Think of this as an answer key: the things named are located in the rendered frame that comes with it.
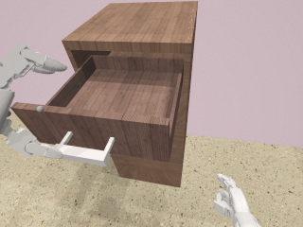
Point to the cabinet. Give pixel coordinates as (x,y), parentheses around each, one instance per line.
(150,30)

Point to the left robot hand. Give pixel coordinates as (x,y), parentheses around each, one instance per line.
(15,65)

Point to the right robot hand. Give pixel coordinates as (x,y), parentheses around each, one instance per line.
(228,204)

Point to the robot right forearm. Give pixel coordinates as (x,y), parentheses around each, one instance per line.
(245,219)

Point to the handle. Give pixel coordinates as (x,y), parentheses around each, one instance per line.
(85,155)

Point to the drawer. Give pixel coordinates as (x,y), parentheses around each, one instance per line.
(133,99)

